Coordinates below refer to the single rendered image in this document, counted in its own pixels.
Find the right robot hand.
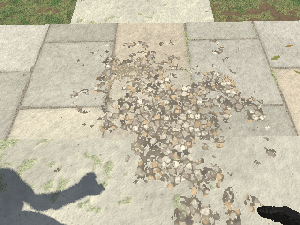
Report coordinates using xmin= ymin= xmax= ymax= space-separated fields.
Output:
xmin=257 ymin=205 xmax=300 ymax=225

